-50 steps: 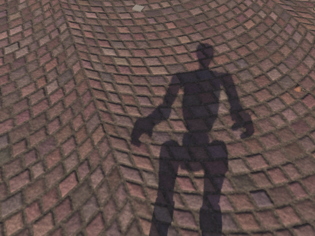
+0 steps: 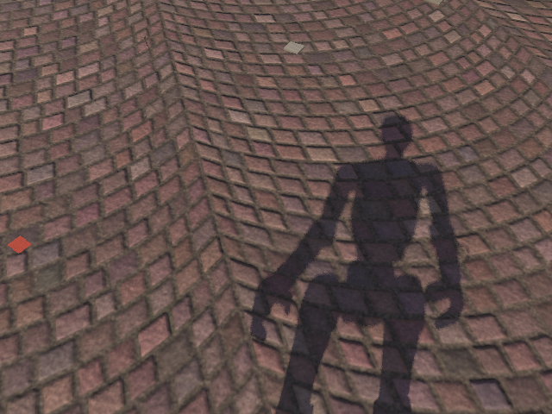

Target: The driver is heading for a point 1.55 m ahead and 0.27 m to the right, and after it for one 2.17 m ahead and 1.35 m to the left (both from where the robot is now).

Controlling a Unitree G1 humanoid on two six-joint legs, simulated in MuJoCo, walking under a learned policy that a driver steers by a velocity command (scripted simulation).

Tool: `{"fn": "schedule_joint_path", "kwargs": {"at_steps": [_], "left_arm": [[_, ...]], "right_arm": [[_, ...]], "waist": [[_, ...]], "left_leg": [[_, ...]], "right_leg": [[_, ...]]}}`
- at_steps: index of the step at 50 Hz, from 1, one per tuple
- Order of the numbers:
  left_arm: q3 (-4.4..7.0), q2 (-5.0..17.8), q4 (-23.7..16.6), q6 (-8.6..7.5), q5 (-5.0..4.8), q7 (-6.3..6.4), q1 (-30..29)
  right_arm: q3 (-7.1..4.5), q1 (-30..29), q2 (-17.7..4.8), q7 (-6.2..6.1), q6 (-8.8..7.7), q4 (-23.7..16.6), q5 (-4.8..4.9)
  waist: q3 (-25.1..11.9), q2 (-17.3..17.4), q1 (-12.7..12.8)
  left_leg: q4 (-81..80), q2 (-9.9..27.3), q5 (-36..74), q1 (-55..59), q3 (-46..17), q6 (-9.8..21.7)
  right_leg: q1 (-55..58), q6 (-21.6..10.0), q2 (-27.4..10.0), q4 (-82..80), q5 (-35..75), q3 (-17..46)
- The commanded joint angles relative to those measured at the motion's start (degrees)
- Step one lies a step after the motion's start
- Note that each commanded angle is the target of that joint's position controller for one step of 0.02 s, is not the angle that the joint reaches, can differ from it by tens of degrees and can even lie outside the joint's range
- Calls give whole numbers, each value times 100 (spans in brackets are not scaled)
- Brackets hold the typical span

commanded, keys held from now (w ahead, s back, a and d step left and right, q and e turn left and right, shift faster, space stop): no key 0.16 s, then w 0.84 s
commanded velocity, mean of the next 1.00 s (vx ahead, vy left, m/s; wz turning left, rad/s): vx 0.30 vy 0.00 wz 0.00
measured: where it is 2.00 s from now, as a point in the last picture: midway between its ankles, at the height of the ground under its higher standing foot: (302, 287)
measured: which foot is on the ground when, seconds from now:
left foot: down 0.00-0.40, up 0.42-0.84, down 0.86-1.00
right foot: down 0.00-0.88, up 0.90-1.00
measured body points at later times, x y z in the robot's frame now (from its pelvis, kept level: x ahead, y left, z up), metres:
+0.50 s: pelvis +0.07 -0.04 +0.00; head +0.07 -0.06 +0.45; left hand +0.05 +0.22 -0.13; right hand +0.12 -0.31 -0.15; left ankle +0.00 +0.10 -0.67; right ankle +0.03 -0.14 -0.74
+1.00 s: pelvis +0.33 +0.01 +0.00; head +0.36 +0.01 +0.45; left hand +0.35 +0.27 -0.15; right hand +0.45 -0.26 -0.12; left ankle +0.39 +0.09 -0.74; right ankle +0.22 -0.14 -0.64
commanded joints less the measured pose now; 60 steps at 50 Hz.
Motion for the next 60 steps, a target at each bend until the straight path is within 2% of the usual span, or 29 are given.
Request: {"fn": "schedule_joint_path", "kwargs": {"at_steps": [1, 8, 10, 13, 14, 16, 17, 19, 20, 21, 22, 23, 24, 26, 27, 32, 38, 41, 42, 43, 44, 45, 46, 47, 48, 50, 53, 56, 60], "left_arm": [[118, 624, -100, -41, -5, 33, 100], [94, 550, 123, -26, -11, 50, 190], [79, 458, 233, -10, -50, 62, 301], [45, 315, 36, -142, -86, 29, -38], [27, 248, -14, -241, -120, -27, -47], [33, 267, -60, -431, -198, -145, -19], [29, 247, -24, -508, -218, -197, 143], [115, 307, 435, -579, -155, -242, 1118], [203, 579, 606, -583, -98, -240, 1789], [372, 1389, 678, -612, -117, -304, 2442], [240, 1054, 613, -676, -20, -327, 2127], [147, 717, 443, -722, -40, -317, 1630], [111, 618, 323, -741, -50, -329, 1351], [18, 368, 253, -698, -56, -346, 1254], [-8, 329, 295, -666, -27, -334, 1416], [-1, 564, 258, -532, 3, -173, 1653], [100, 712, 343, -517, -120, -122, 1845], [190, 884, 265, -431, -87, -124, 1636], [187, 861, 222, -373, -46, -127, 1545], [144, 796, 121, -347, 2, -132, 1472], [-35, 139, -6, -420, 21, -201, 2049], [-116, -71, 53, -596, -93, -236, 2080], [44, 483, -150, -727, -268, -256, 1489], [87, 664, -306, -798, -340, -239, 995], [121, 646, -339, -808, -280, -188, 783], [163, 439, -304, -666, -165, -148, 980], [179, 331, -444, -514, -123, -128, 771], [195, 400, -769, -520, -47, -141, -59], [109, 257, -1029, -586, -84, -247, -997]], "right_arm": [[-121, 64, -618, -27, -58, -90, 9], [-90, 143, -604, -49, -48, 243, 22], [-114, 271, -670, -76, -13, 364, 62], [-240, 550, -1080, -70, -59, 386, 138], [-288, 570, -1206, -64, -116, 386, 163], [-281, 371, -1117, -44, -225, 320, 185], [-268, 146, -1060, -28, -248, 257, 224], [-219, -324, -887, -6, -235, 106, 241], [-119, -388, -552, 16, -276, 42, 166], [-80, -400, -342, -7, -373, -199, 160], [-148, -431, -617, -3, -459, -213, 283], [-162, -383, -680, 49, -528, -174, 352], [-164, -286, -648, 86, -572, -70, 325], [-251, -456, -767, 130, -612, -54, 189], [-242, -514, -654, 175, -607, -68, 173], [-102, -1516, -249, 260, -542, -439, 156], [-67, -2237, -449, 384, -561, -786, 215], [-227, -1622, -806, 397, -596, -692, 197], [-360, -747, -1015, 360, -580, -430, 214], [-484, 296, -1259, 300, -546, -140, 216], [-606, 1182, -1768, 251, -501, 36, 52], [-504, 1192, -1518, 281, -492, 98, 83], [-378, 598, -1129, 302, -533, 67, 143], [-311, 78, -906, 303, -567, -46, 138], [-263, -319, -760, 332, -613, -92, 81], [-196, -546, -552, 372, -670, -49, -19], [-200, -299, -674, 317, -705, 145, 30], [-232, 65, -898, 183, -678, 261, 35], [-237, 546, -1038, 108, -627, 387, 101]], "waist": [[-76, 91, -13], [-19, 66, -28], [-56, 204, -72], [561, 931, -297], [686, 1214, -299], [889, 1156, -174], [870, 1056, -10], [524, 581, 442], [161, -353, 622], [-111, -1915, 700], [145, -1351, 480], [574, -827, 266], [579, -629, 163], [501, -437, 136], [412, -596, 165], [477, -430, 315], [735, -524, 259], [108, -685, -237], [-435, -712, -680], [-1070, -622, -1131], [-2055, 654, -962], [-2544, 1396, -887], [-1503, 1106, -798], [-824, 709, -615], [-469, 272, -392], [-317, 418, -25], [-30, 399, 79], [173, 251, -107], [232, 226, -425]], "left_leg": [[-595, 278, 1177, -304, -229, 100], [-610, 238, 1144, -318, -162, 76], [-758, 172, -617, -346, -183, 203], [-1548, 1020, -3208, -698, -1509, 826], [-1835, 1468, -3368, -729, -2115, 1095], [-1912, 1766, -2862, -773, -2435, 1268], [-1746, 1662, -2459, -817, -2144, 1143], [-870, 908, -1384, -1542, -1031, 698], [666, 383, -690, -2037, -253, 377], [2299, -258, -1190, -3056, 372, 79], [3411, 4, -1539, -3506, -159, 143], [3844, 331, -1000, -3841, -291, 282], [3851, 529, -437, -3872, -186, 371], [3362, 772, 334, -3732, -9, 384], [3142, 797, 530, -3545, 107, 327], [1506, 595, 1359, -3189, 527, -20], [287, 446, 1888, -2561, 503, 165], [228, 133, 1452, -1516, 671, 456], [239, -50, 1381, -446, 787, 610], [350, 277, 1293, 1133, 409, 837], [101, 1825, 15, 3396, -2125, 1693], [-1158, 2502, -879, 3552, -4258, 2069], [-1359, 2215, -1035, 2741, -3626, 1706], [-1457, 2025, -475, 1771, -2693, 1479], [-1614, 1808, 267, 880, -2015, 1345], [-1914, 1482, 895, -72, -1264, 1272], [-2249, 1343, 1204, -522, -724, 1365], [-2370, 1313, 1460, -306, -504, 1337], [-2363, 1126, 1618, -75, -83, 1113]], "right_leg": [[213, -57, 24, -285, 843, -58], [205, -82, 55, -308, 833, -88], [83, -135, 318, -49, -475, -381], [-957, -283, 512, 1059, -1448, -620], [-1208, -378, 378, 1574, -1237, -480], [-1393, -627, 94, 1711, -1381, -199], [-1085, -745, 45, 1140, -1348, -216], [787, -723, 344, -96, -193, -429], [1598, -843, -373, -621, -515, 712], [2197, -1648, -1679, -1673, -1393, 3243], [1861, -1972, -2086, -1965, -2054, 4118], [1652, -1839, -1941, -1936, -2006, 3523], [1615, -1616, -1632, -1940, -1644, 2834], [1652, -1261, -1211, -1994, -230, 1745], [1613, -1225, -1100, -1993, 399, 1404], [1188, -1282, -820, -2142, 1635, 492], [1296, -1264, -1115, -2226, 1818, 239], [1780, -1088, -1213, -1207, 4241, 62], [1636, -967, -1035, -202, 5053, -106], [739, -791, -810, 1133, 4554, -198], [-1509, -428, 61, 3453, 1980, -360], [-2365, -406, 661, 4770, -1720, 389], [-2947, -558, 280, 5249, -1532, 628], [-2956, -659, -37, 5107, -1018, 444], [-2668, -669, -301, 4713, -544, 338], [-1957, -644, -575, 4245, -184, 360], [-2073, -509, -672, 3616, 74, 213], [-2650, -348, -693, 2473, 1066, 145], [-2309, -338, -368, 949, 2106, -172]]}}
Keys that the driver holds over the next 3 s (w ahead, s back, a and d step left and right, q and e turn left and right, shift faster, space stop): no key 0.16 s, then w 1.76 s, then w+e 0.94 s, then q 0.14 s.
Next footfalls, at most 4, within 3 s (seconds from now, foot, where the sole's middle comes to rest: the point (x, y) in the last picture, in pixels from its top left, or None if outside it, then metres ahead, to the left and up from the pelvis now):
0.86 left None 0.43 0.09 -0.77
1.40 right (347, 330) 0.74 -0.15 -0.77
1.94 left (262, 237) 1.05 0.09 -0.77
2.50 right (341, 176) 1.32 -0.17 -0.77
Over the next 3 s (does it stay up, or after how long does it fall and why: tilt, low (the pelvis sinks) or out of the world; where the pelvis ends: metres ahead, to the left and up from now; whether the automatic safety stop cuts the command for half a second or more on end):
stays up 1.47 -0.11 -0.01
